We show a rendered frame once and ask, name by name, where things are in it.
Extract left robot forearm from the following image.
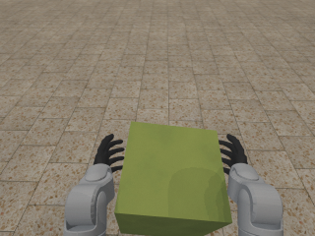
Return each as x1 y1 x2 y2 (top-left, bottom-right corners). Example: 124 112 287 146
63 163 115 236

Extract robot left hand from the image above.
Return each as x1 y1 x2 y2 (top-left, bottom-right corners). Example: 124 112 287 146
93 134 125 173

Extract robot right hand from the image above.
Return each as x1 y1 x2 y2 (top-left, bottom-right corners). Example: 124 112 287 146
219 134 248 175

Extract carton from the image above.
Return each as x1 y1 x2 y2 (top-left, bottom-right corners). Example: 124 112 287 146
114 121 233 236

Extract right robot forearm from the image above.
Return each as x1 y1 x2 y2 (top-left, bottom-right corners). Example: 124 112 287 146
227 163 284 236

